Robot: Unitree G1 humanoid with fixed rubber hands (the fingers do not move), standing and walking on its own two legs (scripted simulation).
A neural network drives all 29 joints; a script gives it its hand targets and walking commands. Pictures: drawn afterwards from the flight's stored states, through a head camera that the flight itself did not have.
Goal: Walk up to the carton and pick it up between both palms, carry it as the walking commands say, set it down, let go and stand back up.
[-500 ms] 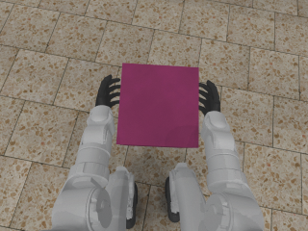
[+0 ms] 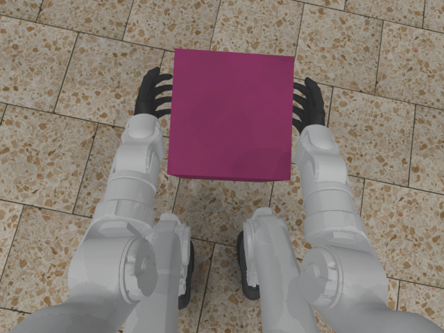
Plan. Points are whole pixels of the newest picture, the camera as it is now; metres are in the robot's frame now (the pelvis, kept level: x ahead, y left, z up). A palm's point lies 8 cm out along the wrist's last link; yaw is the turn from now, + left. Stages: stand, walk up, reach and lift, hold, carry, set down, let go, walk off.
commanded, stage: set down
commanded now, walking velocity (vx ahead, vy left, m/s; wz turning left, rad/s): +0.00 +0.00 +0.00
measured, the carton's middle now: (227, 130) +0.47 -0.03 -0.17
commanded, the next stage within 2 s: none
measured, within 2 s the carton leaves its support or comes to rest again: rests again in 1.72 s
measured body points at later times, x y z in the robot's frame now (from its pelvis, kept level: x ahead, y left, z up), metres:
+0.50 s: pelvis -0.01 +0.00 -0.06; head +0.30 -0.01 +0.27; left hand +0.52 +0.11 -0.18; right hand +0.49 -0.18 -0.18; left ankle +0.09 +0.10 -0.48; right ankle +0.10 -0.11 -0.48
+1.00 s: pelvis -0.01 +0.00 -0.12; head +0.34 -0.01 +0.16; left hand +0.54 +0.10 -0.27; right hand +0.51 -0.18 -0.27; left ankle +0.09 +0.10 -0.48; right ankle +0.10 -0.12 -0.48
